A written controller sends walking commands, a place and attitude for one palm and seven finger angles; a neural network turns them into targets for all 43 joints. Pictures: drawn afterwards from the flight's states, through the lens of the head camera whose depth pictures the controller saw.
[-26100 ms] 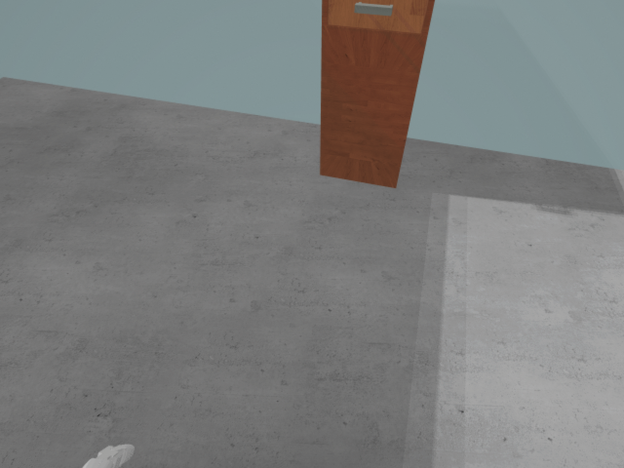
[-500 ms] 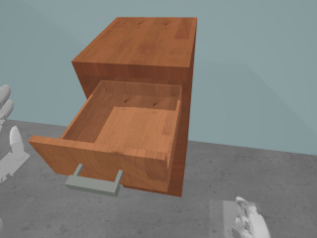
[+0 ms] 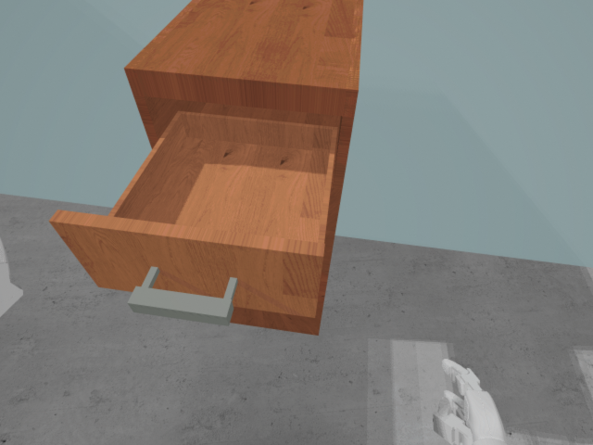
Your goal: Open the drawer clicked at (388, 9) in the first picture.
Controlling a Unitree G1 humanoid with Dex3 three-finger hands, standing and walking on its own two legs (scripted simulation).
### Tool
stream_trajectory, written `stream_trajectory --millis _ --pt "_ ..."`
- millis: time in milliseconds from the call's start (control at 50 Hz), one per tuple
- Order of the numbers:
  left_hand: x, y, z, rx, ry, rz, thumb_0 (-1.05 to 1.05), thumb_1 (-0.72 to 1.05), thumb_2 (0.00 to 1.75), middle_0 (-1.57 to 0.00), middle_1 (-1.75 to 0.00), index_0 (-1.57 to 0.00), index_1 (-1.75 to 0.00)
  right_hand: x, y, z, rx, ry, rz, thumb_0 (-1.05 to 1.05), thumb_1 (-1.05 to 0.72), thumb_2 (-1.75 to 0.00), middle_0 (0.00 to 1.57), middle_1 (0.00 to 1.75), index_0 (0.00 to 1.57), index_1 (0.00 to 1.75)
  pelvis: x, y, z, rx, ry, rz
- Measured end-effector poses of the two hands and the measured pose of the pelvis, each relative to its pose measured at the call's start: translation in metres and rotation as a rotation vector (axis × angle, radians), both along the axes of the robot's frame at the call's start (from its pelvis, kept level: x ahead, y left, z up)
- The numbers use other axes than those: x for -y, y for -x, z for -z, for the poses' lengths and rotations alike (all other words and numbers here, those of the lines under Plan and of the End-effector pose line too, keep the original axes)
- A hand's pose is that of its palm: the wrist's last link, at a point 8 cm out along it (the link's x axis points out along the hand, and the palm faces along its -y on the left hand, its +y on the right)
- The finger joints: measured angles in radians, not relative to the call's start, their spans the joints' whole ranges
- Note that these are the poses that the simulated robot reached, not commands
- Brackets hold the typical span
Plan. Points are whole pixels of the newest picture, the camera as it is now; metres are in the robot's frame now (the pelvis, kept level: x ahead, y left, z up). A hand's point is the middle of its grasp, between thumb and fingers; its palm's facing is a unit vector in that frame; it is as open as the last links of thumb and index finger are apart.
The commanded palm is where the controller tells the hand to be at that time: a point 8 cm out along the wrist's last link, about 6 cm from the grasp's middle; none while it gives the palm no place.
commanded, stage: step back with the hand held close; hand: left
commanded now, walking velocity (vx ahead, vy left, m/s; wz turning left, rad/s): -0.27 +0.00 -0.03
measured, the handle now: (187, 292) +0.30 +0.16 +0.05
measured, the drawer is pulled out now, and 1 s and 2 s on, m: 0.30 0.30 0.30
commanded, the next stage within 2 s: stop stepping back and stand still in 0.56 s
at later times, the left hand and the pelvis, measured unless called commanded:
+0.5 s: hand out of the picture +0.11 +0.26 +0.22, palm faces +0.46 -0.77 -0.44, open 7.4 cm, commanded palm +0.02 +0.30 +0.24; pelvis -0.10 +0.01 -0.01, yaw +2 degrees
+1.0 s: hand out of the picture -0.01 +0.23 +0.22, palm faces +0.39 -0.78 -0.49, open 7.4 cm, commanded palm -0.07 +0.26 +0.24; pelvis -0.21 -0.01 +0.01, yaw -1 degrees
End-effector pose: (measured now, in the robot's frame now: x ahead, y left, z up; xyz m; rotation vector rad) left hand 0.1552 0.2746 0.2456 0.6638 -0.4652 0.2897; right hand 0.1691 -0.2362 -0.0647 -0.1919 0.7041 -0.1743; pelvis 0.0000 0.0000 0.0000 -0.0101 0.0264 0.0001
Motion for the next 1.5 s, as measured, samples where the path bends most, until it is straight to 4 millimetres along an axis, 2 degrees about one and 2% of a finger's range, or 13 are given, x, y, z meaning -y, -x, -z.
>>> stream_trajectory --millis 100,180,320,540,720,840,940,1020,1100,1260,1320,1460,1500 --pt "-0.01 0.02 0.012 0.018 0.06 -0.062 0.01 0.89 0.9 -0.21 -0.3 -0.21 -0.3 -0.01 0.015 -0.002 0.033 0.026 -0.039 0.01 -0.9 -0.9 0.2 0.3 0.2 0.29 -0.002 0.018 0.004 0.011 -0.005 0.01" --pt "-0.005 0.036 0.018 0.043 0.097 -0.079 0.01 0.89 0.9 -0.21 -0.3 -0.21 -0.3 -0.012 0.033 0.005 0.032 0.033 -0.069 0.01 -0.9 -0.9 0.2 0.3 0.21 0.3 0.0 0.033 0.008 0.01 -0.001 -0.002" --pt "0.011 0.063 0.006 0.122 0.071 0.009 0.01 0.89 0.9 -0.21 -0.3 -0.21 -0.3 -0.003 0.077 0.017 -0.052 0.01 -0.061 0.01 -0.9 -0.9 0.2 0.3 0.21 0.3 0.005 0.058 0.009 0.029 0.004 -0.025" --pt "-0.025 0.098 0.016 0.061 0.06 -0.025 0.01 0.89 0.9 -0.21 -0.3 -0.21 -0.3 -0.007 0.122 0.005 -0.063 0.07 -0.036 0.01 -0.9 -0.9 0.2 0.3 0.2 0.29 -0.013 0.106 0.003 0.01 -0.011 -0.025" --pt "0.019 0.142 -0.005 0.096 0.014 0.086 0.01 0.89 0.9 -0.21 -0.3 -0.21 -0.3 -0.025 0.157 0.01 -0.002 -0.05 -0.081 0.01 -0.9 -0.9 0.2 0.3 0.21 0.3 0.003 0.154 0.002 -0.019 0.008 0.043" --pt "0.034 0.167 -0.009 0.032 -0.021 0.079 0.01 0.88 0.9 -0.21 -0.3 -0.21 -0.3 -0.006 0.202 0.018 -0.046 -0.103 -0.033 0.01 -0.9 -0.9 0.2 0.3 0.21 0.3 0.016 0.19 -0.003 0.011 0.007 0.025" --pt "0.02 0.191 -0.001 -0.043 0.016 0.003 0.01 0.88 0.9 -0.22 -0.3 -0.22 -0.3 0.022 0.245 0.007 -0.097 -0.04 0.06 0.01 -0.9 -0.9 0.2 0.3 0.21 0.3 0.017 0.199 -0.013 -0.003 -0.032 0.042" --pt "0.007 0.204 0.016 -0.051 0.089 -0.03 0.01 0.88 0.9 -0.21 -0.3 -0.21 -0.3 0.041 0.266 0.001 -0.107 0.055 0.08 0.01 -0.9 -0.9 0.2 0.3 0.2 0.29 0.009 0.208 -0.011 -0.012 -0.006 0.017" --pt "0.002 0.216 0.026 -0.03 0.137 -0.015 0.01 0.89 0.9 -0.21 -0.3 -0.21 -0.3 0.042 0.275 -0.006 -0.097 0.109 0.075 0.01 -0.9 -0.9 0.2 0.3 0.2 0.29 0.002 0.22 -0.008 0.013 -0.017 0.007" --pt "0.009 0.234 -0.007 0.102 0.036 0.015 0.01 0.89 0.9 -0.21 -0.3 -0.21 -0.3 0.009 0.262 -0.001 -0.019 0.02 0.0 0.01 -0.9 -0.9 0.2 0.3 0.2 0.29 0.005 0.23 -0.006 0.029 0.006 0.0" --pt "0.005 0.235 -0.008 0.113 0.046 0.003 0.01 0.89 0.9 -0.21 -0.3 -0.21 -0.3 -0.003 0.257 0.005 -0.018 -0.024 -0.014 0.01 -0.9 -0.9 0.2 0.3 0.2 0.29 0.003 0.232 -0.005 0.024 0.021 -0.001" --pt "-0.017 0.226 0.022 -0.014 0.149 -0.045 0.01 0.89 0.9 -0.21 -0.3 -0.21 -0.3 -0.021 0.259 0.005 -0.058 -0.031 -0.015 0.01 -0.9 -0.9 0.2 0.3 0.21 0.3 -0.009 0.231 -0.008 0.031 0.008 0.013" --pt "-0.023 0.213 0.054 -0.136 0.172 -0.055 0.0 0.89 0.9 -0.21 -0.3 -0.21 -0.3 -0.022 0.26 0.011 -0.067 -0.038 -0.046 0.01 -0.9 -0.9 0.2 0.3 0.2 0.3 -0.014 0.234 -0.008 0.01 0.006 -0.003"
